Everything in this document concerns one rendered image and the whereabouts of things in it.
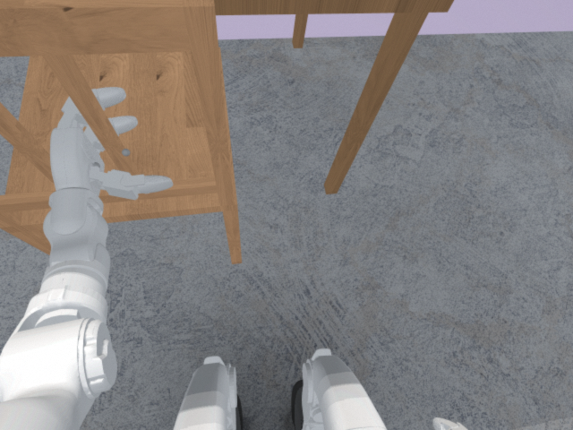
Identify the chair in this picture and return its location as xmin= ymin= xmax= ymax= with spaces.
xmin=0 ymin=0 xmax=242 ymax=264

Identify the right robot shin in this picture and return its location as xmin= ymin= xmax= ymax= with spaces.
xmin=302 ymin=348 xmax=331 ymax=430

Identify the table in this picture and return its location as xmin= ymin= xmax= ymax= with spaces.
xmin=214 ymin=0 xmax=454 ymax=194

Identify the left robot hand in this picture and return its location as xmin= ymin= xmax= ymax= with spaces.
xmin=50 ymin=87 xmax=173 ymax=200

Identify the robot left forearm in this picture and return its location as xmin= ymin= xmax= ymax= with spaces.
xmin=0 ymin=187 xmax=110 ymax=402

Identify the right robot thigh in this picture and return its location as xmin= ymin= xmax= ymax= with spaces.
xmin=302 ymin=356 xmax=387 ymax=430

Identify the robot left upper arm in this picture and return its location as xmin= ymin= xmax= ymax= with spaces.
xmin=0 ymin=317 xmax=117 ymax=430

